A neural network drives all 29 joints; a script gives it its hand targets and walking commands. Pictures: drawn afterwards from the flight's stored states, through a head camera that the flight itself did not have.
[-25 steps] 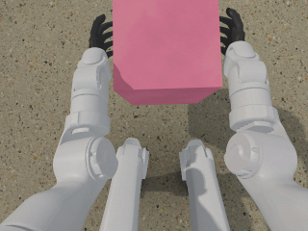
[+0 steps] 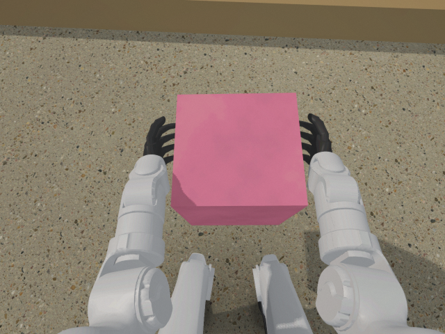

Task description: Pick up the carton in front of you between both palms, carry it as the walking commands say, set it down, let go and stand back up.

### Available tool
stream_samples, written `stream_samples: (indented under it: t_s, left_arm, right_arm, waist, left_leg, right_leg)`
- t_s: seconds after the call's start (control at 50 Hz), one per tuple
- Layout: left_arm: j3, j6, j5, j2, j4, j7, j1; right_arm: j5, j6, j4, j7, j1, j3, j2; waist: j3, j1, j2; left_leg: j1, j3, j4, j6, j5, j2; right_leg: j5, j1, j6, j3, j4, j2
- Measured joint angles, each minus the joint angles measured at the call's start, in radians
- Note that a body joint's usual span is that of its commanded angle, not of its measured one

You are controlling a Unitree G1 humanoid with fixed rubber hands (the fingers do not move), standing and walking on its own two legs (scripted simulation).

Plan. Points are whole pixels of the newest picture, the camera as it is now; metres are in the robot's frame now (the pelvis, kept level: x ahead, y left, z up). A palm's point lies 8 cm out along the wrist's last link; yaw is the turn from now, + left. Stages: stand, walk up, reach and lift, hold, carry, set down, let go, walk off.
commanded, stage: reach and lift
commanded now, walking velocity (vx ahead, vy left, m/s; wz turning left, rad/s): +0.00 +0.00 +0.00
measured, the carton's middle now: (235, 169) +0.43 +0.00 -0.11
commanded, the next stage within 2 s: hold in 1.78 s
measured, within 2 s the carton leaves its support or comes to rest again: neither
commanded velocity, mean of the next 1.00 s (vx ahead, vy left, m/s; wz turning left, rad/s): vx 0.00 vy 0.00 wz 0.00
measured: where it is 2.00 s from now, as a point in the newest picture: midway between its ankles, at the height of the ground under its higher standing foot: (231, 320)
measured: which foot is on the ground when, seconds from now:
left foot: down 0.00-1.00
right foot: down 0.00-1.00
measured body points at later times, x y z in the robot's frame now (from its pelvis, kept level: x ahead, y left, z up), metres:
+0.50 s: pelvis +0.05 +0.00 +0.13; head +0.11 +0.00 +0.57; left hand +0.39 +0.15 +0.10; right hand +0.39 -0.15 +0.10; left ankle +0.07 +0.14 -0.57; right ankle +0.07 -0.13 -0.57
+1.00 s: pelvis +0.05 +0.00 +0.17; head +0.02 +0.00 +0.62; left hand +0.35 +0.15 +0.18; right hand +0.36 -0.15 +0.18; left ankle +0.07 +0.14 -0.57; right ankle +0.07 -0.13 -0.57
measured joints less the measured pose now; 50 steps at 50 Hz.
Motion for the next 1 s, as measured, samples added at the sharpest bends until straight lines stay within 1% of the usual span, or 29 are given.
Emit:
stream_samples:
  t_s: [0.22, 0.42, 0.58, 0.72, 0.78, 0.88, 1.0]
  left_arm:
    - [-0.036, -0.034, 0.001, -0.031, -0.017, -0.009, 0.168]
    - [-0.084, -0.020, 0.000, -0.052, -0.065, -0.014, 0.326]
    - [-0.125, 0.039, 0.006, -0.068, -0.128, -0.018, 0.439]
    - [-0.165, 0.126, 0.011, -0.077, -0.214, -0.023, 0.519]
    - [-0.173, 0.168, 0.022, -0.076, -0.239, -0.033, 0.530]
    - [-0.153, 0.217, 0.066, -0.083, -0.224, -0.050, 0.499]
    - [-0.133, 0.231, 0.088, -0.087, -0.216, -0.059, 0.461]
  right_arm:
    - [-0.002, -0.032, -0.031, 0.001, 0.176, 0.023, 0.045]
    - [-0.005, -0.017, -0.086, 0.003, 0.334, 0.062, 0.078]
    - [-0.010, 0.042, -0.155, 0.007, 0.453, 0.099, 0.095]
    - [-0.016, 0.130, -0.245, 0.013, 0.535, 0.139, 0.104]
    - [-0.033, 0.171, -0.273, 0.020, 0.548, 0.141, 0.113]
    - [-0.076, 0.219, -0.262, 0.037, 0.521, 0.121, 0.119]
    - [-0.097, 0.233, -0.250, 0.048, 0.481, 0.100, 0.120]
  waist:
    - [0.010, -0.002, 0.001]
    - [0.043, -0.007, 0.003]
    - [0.074, -0.006, 0.005]
    - [0.105, -0.006, 0.007]
    - [0.121, -0.008, 0.007]
    - [0.157, -0.007, 0.005]
    - [0.202, -0.006, 0.004]
  left_leg:
    - [0.317, -0.016, -0.229, 0.011, 0.043, 0.011]
    - [0.649, -0.026, -0.468, 0.023, 0.099, 0.023]
    - [0.939, -0.031, -0.684, 0.033, 0.162, 0.037]
    - [1.175, -0.034, -0.850, 0.039, 0.218, 0.048]
    - [1.253, -0.035, -0.897, 0.041, 0.235, 0.051]
    - [1.320, -0.033, -0.921, 0.041, 0.247, 0.053]
    - [1.323, -0.031, -0.906, 0.040, 0.249, 0.053]
  right_leg:
    - [0.042, 0.319, -0.015, 0.005, -0.230, -0.012]
    - [0.097, 0.652, -0.024, 0.013, -0.470, -0.029]
    - [0.159, 0.943, -0.031, 0.021, -0.687, -0.044]
    - [0.215, 1.180, -0.034, 0.023, -0.855, -0.057]
    - [0.231, 1.258, -0.036, 0.024, -0.900, -0.061]
    - [0.243, 1.325, -0.036, 0.024, -0.924, -0.063]
    - [0.246, 1.327, -0.036, 0.023, -0.909, -0.062]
